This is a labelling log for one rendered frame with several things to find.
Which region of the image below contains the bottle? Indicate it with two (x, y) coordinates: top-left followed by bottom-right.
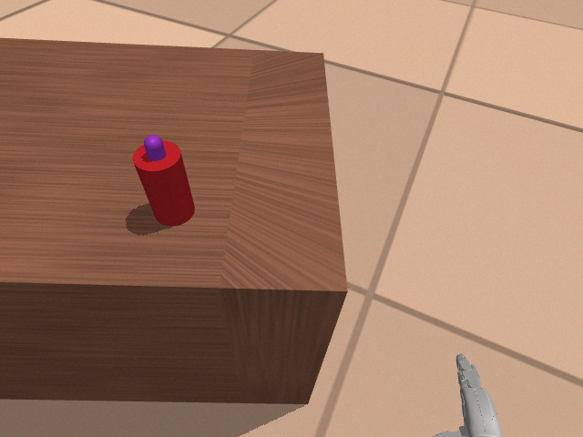
(133, 135), (195, 227)

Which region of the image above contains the right robot hand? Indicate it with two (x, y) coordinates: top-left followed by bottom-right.
(433, 353), (502, 437)

